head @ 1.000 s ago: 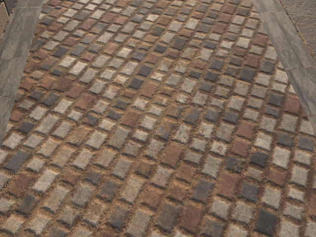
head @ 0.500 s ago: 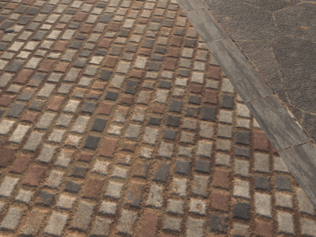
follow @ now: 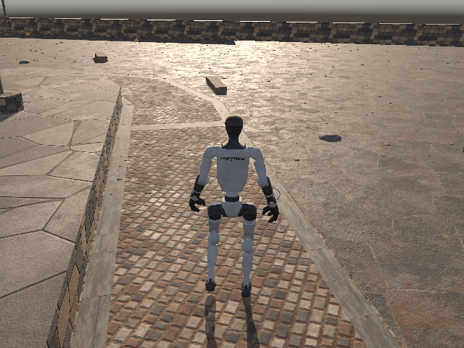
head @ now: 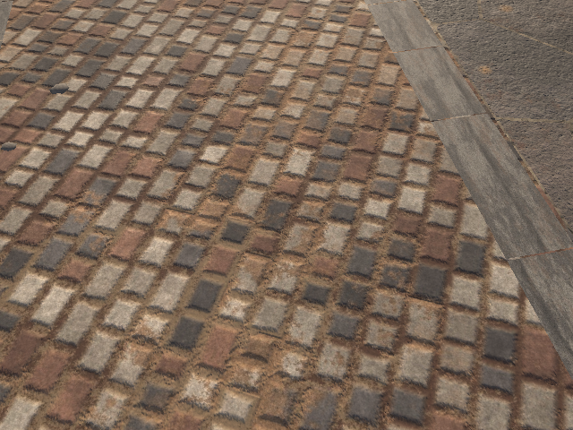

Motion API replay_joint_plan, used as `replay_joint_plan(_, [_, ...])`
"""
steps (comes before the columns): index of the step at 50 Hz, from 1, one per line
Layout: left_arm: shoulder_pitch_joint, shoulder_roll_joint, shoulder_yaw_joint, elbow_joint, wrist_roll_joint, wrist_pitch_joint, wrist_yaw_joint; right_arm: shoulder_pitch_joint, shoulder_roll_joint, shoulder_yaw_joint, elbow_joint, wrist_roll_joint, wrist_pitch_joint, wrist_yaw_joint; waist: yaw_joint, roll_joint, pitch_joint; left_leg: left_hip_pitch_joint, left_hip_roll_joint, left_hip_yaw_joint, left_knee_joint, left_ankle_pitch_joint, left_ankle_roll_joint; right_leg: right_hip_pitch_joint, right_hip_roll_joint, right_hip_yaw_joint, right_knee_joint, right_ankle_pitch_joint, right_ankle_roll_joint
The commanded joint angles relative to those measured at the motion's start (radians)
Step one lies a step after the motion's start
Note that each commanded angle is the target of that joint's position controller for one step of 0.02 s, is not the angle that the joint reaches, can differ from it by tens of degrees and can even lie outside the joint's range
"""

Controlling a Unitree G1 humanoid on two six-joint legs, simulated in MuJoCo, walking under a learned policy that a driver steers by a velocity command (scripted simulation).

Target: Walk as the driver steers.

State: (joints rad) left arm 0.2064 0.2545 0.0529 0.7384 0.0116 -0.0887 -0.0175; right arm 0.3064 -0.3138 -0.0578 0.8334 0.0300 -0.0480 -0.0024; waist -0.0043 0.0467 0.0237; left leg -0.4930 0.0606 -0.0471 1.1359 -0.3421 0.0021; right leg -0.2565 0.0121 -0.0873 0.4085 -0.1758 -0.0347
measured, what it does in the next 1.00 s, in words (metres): walks ahead, turning left: left foot, then right foot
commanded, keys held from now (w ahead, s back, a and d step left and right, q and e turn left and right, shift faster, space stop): q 0.60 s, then no key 0.40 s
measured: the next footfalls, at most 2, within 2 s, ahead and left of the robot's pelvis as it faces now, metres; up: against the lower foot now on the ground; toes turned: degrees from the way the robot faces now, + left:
left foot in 0.30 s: +0.26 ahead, +0.14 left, +0.00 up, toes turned +11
right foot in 0.74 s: +0.31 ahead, -0.08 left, +0.00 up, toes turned +28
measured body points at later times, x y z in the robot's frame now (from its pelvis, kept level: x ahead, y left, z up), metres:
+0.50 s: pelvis +0.16 +0.04 -0.01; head +0.21 +0.07 +0.44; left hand +0.25 +0.35 -0.12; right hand +0.38 -0.20 -0.09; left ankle +0.22 +0.13 -0.74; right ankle +0.20 -0.12 -0.67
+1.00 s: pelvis +0.21 +0.00 +0.00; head +0.24 +0.00 +0.45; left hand +0.20 +0.30 -0.11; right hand +0.46 -0.17 -0.11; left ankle +0.12 +0.13 -0.72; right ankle +0.27 -0.10 -0.74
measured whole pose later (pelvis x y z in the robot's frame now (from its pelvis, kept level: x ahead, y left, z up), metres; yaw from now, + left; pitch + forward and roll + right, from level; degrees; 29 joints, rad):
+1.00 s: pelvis +0.21 +0.00 +0.00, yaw +26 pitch +1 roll +1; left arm 0.17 0.24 0.04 0.78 0.01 0.00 0.01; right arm 0.18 -0.29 -0.07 0.68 0.01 0.05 -0.03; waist 0.02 0.03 0.03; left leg -0.30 -0.01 -0.09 0.70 -0.41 -0.09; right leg -0.26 -0.01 0.03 0.49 -0.24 0.00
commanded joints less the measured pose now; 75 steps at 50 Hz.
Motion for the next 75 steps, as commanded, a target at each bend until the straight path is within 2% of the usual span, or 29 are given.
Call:
replay_joint_plan(1, [-0.043, 0.112, 0.032, -0.033, 0.006, -0.028, 0.006, 0.019, -0.037, -0.02, -0.075, -0.007, 0.018, -0.006, -0.025, -0.133, -0.007, -0.126, 0.057, -0.042, -0.025, 0.059, -0.028, 0.088, -0.283, 0.165, -0.218, 0.451, -0.167])
replay_joint_plan(7, [-0.039, 0.173, 0.051, 0.001, -0.005, 0.003, 0.044, -0.119, -0.005, -0.008, -0.151, -0.021, 0.023, 0.033, 0.011, -0.119, -0.029, -0.021, 0.023, 0.045, -0.404, 0.374, -0.025, 0.098, -0.24, -0.051, -0.189, 0.561, -0.136])
replay_joint_plan(12, [-0.046, 0.215, 0.069, 0.018, -0.045, 0.039, 0.054, -0.136, -0.072, -0.038, -0.204, -0.03, 0.038, 0.06, -0.011, -0.127, -0.051, 0.025, -0.016, 0.08, -0.514, 0.231, 0.041, 0.216, -0.292, -0.058, -0.012, 0.613, -0.096])
replay_joint_plan(14, [-0.037, 0.191, 0.064, 0.017, -0.049, 0.052, 0.057, 0.016, -0.135, -0.074, -0.17, -0.034, 0.035, 0.049, -0.082, -0.065, -0.127, 0.245, -0.094, 0.112, -0.646, 0.338, 0.098, 0.174, -0.211, -0.1, 0.275, 0.597, -0.032])
replay_joint_plan(15, [0.022, 0.155, 0.048, 0.006, -0.007, 0.05, 0.05, 0.068, -0.241, -0.102, -0.18, -0.034, 0.037, 0.021, -0.084, 0.134, -0.192, 0.459, 0.073, -0.13, -0.66, 0.828, 0.173, -0.029, -0.128, -0.121, 0.568, 0.221, 0.047])
replay_joint_plan(16, [0.109, 0.085, 0.02, -0.018, 0.031, 0.047, 0.038, 0.014, -0.3, -0.096, -0.222, -0.054, 0.035, 0.013, 0.014, 0.271, -0.308, 0.678, 0.304, -0.548, -0.652, 1.071, 0.401, -0.331, 0.059, -0.003, 0.893, -0.561, 0.114])
replay_joint_plan(17, [0.073, 0.155, 0.03, -0.002, 0.0, 0.048, 0.026, 0.007, -0.234, -0.082, -0.244, -0.046, 0.033, 0.025, -0.052, 0.119, -0.424, 0.67, 0.301, -0.565, -0.717, 0.853, 0.423, -0.358, 0.029, 0.182, 0.968, -0.526, 0.099])
replay_joint_plan(18, [0.003, 0.173, 0.035, -0.022, -0.028, 0.053, 0.025, -0.055, -0.192, -0.072, -0.254, -0.036, 0.028, 0.028, -0.042, 0.063, -0.315, 0.578, 0.256, -0.47, -0.746, 0.67, 0.372, -0.409, -0.002, 0.182, 0.945, -0.438, 0.08])
replay_joint_plan(21, [-0.044, 0.172, 0.042, -0.018, -0.003, 0.08, 0.053, -0.158, -0.13, -0.053, -0.266, -0.023, 0.047, 0.006, 0.018, 0.019, -0.145, 0.277, 0.131, -0.327, -0.814, 0.388, 0.252, -0.327, -0.053, 0.172, 0.75, -0.268, 0.08])
replay_joint_plan(36, [-0.02, 0.121, 0.03, -0.015, -0.008, 0.059, 0.023, -0.153, -0.113, -0.046, -0.279, -0.023, 0.093, -0.026, 0.017, 0.108, -0.144, 0.199, 0.044, -0.393, -0.725, 0.184, 0.162, 0.001, -0.004, 0.136, 0.059, -0.024, 0.055])
replay_joint_plan(37, [-0.011, 0.157, 0.037, -0.02, 0.009, 0.057, 0.022, -0.111, -0.087, -0.037, -0.268, -0.025, 0.092, -0.026, 0.009, 0.045, -0.132, 0.147, -0.003, -0.35, -0.663, 0.105, 0.111, 0.071, -0.093, 0.21, -0.024, 0.03, 0.018])
replay_joint_plan(38, [-0.049, 0.246, 0.052, -0.036, 0.029, 0.062, 0.028, -0.059, -0.051, -0.028, -0.274, -0.033, 0.085, -0.023, -0.057, -0.192, -0.107, 0.038, -0.143, -0.182, -0.501, -0.087, 0.045, 0.101, -0.275, 0.419, -0.083, 0.141, -0.083])
replay_joint_plan(39, [-0.049, 0.215, 0.046, -0.035, 0.048, 0.062, 0.028, -0.116, -0.107, -0.044, -0.291, -0.036, 0.073, -0.025, -0.015, -0.314, -0.074, 0.003, -0.182, -0.107, -0.331, -0.241, -0.003, 0.005, -0.384, 0.567, -0.136, 0.189, -0.217])
replay_joint_plan(40, [-0.075, 0.191, 0.039, -0.05, 0.037, 0.057, 0.03, -0.128, -0.158, -0.063, -0.282, -0.036, 0.069, -0.026, -0.005, -0.254, -0.062, -0.004, -0.158, -0.133, -0.176, -0.239, -0.028, 0.002, -0.372, 0.55, -0.127, 0.198, -0.239])
replay_joint_plan(43, [-0.106, 0.15, 0.026, -0.045, -0.007, 0.056, 0.038, -0.088, -0.102, -0.057, -0.229, -0.031, 0.089, -0.033, -0.017, -0.173, -0.059, -0.04, -0.144, -0.146, -0.047, -0.146, -0.076, 0.078, -0.272, 0.391, -0.063, 0.282, -0.168])
replay_joint_plan(48, [-0.06, 0.142, 0.021, -0.013, -0.005, 0.083, 0.035, -0.159, -0.006, -0.014, -0.234, -0.022, 0.088, -0.023, 0.032, -0.249, -0.094, 0.142, -0.08, -0.002, -0.438, -0.108, -0.104, 0.135, -0.195, 0.275, -0.017, 0.386, -0.151])
replay_joint_plan(51, [-0.034, 0.152, 0.018, 0.008, -0.022, 0.089, 0.032, -0.108, -0.032, -0.022, -0.192, -0.018, 0.086, -0.02, 0.009, -0.229, -0.084, 0.3, -0.085, 0.027, -0.786, 0.159, -0.069, 0.117, -0.187, 0.286, 0.008, 0.354, -0.126])
replay_joint_plan(53, [0.002, 0.128, 0.006, 0.017, -0.001, 0.062, 0.021, -0.098, -0.112, -0.031, -0.197, -0.038, 0.088, -0.032, 0.032, -0.102, -0.12, 0.472, 0.029, -0.096, -0.762, 0.459, -0.01, 0.008, -0.15, 0.25, 0.036, 0.223, -0.034])
replay_joint_plan(54, [0.039, 0.098, -0.001, 0.026, 0.005, 0.047, 0.01, -0.106, -0.13, -0.037, -0.169, -0.044, 0.089, -0.03, 0.076, 0.05, -0.134, 0.448, 0.039, -0.088, -0.687, 0.417, 0.039, -0.001, -0.076, 0.174, 0.005, 0.081, 0.014])
replay_joint_plan(55, [-0.019, 0.108, -0.006, 0.041, 0.007, 0.046, 0.007, -0.095, -0.064, -0.027, -0.167, -0.048, 0.085, -0.019, 0.016, 0.029, -0.136, 0.4, 0.01, -0.071, -0.714, 0.181, 0.051, 0.033, -0.041, 0.134, 0.038, -0.032, 0.049])
replay_joint_plan(57, [-0.09, 0.105, -0.003, 0.031, -0.018, 0.061, 0.017, -0.077, -0.095, -0.035, -0.157, -0.057, 0.078, -0.021, -0.018, 0.07, -0.046, 0.326, 0.019, -0.112, -0.795, -0.209, 0.067, -0.068, 0.021, 0.074, 0.154, -0.227, 0.045])
replay_joint_plan(60, [-0.149, 0.129, 0.012, -0.02, -0.042, 0.057, 0.022, 0.005, -0.152, -0.052, -0.137, -0.038, 0.046, -0.036, -0.064, 0.201, 0.119, 0.288, 0.246, -0.384, -0.969, -0.45, 0.195, -0.317, -0.019, 0.086, 0.443, -0.306, 0.009])
replay_joint_plan(65, [-0.116, 0.099, 0.012, -0.017, -0.041, 0.04, -0.011, -0.06, -0.121, -0.05, -0.132, -0.013, -0.003, -0.038, -0.03, 0.095, 0.088, 0.415, 0.237, -0.208, -0.984, -0.117, 0.158, -0.373, -0.108, 0.11, 0.429, -0.247, -0.025])
replay_joint_plan(70, [0.151, 0.136, 0.039, 0.076, -0.036, 0.059, -0.025, -0.106, -0.112, -0.051, -0.135, -0.013, 0.0, -0.012, 0.09, 0.008, -0.025, 0.143, 0.126, 0.055, -0.727, -0.028, 0.095, 0.176, 0.029, -0.056, 0.243, -0.087, -0.018])
replay_joint_plan(71, [0.255, 0.185, 0.063, 0.096, -0.045, 0.06, -0.017, -0.102, -0.06, -0.034, -0.139, -0.03, -0.003, -0.01, 0.136, -0.13, -0.042, 0.065, 0.072, 0.145, -0.442, 0.038, 0.046, 0.285, 0.0, 0.045, 0.16, -0.128, -0.055])
replay_joint_plan(72, [0.305, 0.334, 0.085, 0.07, -0.039, 0.048, -0.003, -0.117, 0.028, -0.007, -0.213, -0.052, -0.018, -0.009, 0.111, -0.466, -0.069, -0.22, -0.078, 0.151, -0.009, -0.224, -0.047, 0.388, -0.271, 0.659, -0.086, -0.316, -0.232])
replay_joint_plan(73, [0.279, 0.301, 0.066, 0.035, -0.024, 0.025, -0.016, -0.122, -0.022, -0.013, -0.228, -0.005, -0.045, -0.01, 0.109, -0.34, -0.117, -0.352, -0.099, -0.034, 0.13, -0.24, -0.026, 0.405, -0.377, 0.989, -0.286, -0.582, -0.336])
replay_joint_plan(74, [0.224, 0.253, 0.053, 0.023, -0.017, 0.008, -0.018, -0.174, -0.087, -0.027, -0.231, 0.03, -0.063, -0.004, 0.097, -0.224, -0.014, -0.428, -0.035, -0.053, 0.164, -0.158, 0.012, 0.35, -0.389, 0.929, -0.28, -0.613, -0.314])
replay_joint_plan(75, [0.18, 0.213, 0.041, 0.011, -0.016, 0.0, -0.019, -0.182, -0.104, -0.031, -0.222, 0.017, -0.074, -0.003, 0.076, -0.149, 0.022, -0.401, 0.004, -0.049, 0.117, -0.066, 0.035, 0.29, -0.349, 0.81, -0.243, -0.508, -0.272])
Keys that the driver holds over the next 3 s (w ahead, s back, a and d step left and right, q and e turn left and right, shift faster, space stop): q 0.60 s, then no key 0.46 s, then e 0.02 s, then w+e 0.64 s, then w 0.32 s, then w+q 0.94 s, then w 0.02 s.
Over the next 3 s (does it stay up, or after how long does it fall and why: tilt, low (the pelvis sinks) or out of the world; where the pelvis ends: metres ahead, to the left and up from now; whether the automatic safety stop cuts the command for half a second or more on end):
stays up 1.08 0.18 -0.02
